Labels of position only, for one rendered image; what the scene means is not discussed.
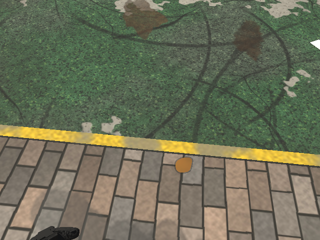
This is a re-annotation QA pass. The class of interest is left robot hand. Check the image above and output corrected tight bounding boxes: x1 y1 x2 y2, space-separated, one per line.
30 226 80 240

